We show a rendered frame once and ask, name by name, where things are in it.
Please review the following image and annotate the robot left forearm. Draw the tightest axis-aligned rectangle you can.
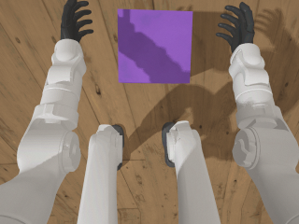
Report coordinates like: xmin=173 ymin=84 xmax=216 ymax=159
xmin=17 ymin=38 xmax=87 ymax=169

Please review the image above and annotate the left robot hand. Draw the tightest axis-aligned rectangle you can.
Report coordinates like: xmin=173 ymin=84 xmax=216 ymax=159
xmin=60 ymin=0 xmax=93 ymax=42

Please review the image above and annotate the robot left shin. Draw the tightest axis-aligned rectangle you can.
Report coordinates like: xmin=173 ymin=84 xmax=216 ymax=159
xmin=88 ymin=124 xmax=120 ymax=164

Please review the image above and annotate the robot right forearm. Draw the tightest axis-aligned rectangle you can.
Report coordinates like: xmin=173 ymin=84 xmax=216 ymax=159
xmin=228 ymin=43 xmax=299 ymax=165

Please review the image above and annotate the carton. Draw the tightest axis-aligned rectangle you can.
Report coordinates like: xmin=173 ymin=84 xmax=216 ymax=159
xmin=117 ymin=8 xmax=193 ymax=84

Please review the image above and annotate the right robot upper arm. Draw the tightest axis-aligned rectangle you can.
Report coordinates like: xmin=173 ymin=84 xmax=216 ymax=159
xmin=232 ymin=126 xmax=299 ymax=224

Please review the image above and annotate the left robot upper arm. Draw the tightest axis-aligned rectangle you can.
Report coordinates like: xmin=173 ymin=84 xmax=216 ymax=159
xmin=0 ymin=129 xmax=81 ymax=224

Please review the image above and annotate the left robot foot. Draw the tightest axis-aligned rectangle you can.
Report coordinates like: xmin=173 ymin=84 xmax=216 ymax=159
xmin=112 ymin=124 xmax=124 ymax=171

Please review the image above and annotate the right robot hand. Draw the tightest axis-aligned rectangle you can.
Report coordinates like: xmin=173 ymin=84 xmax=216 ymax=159
xmin=216 ymin=2 xmax=255 ymax=53

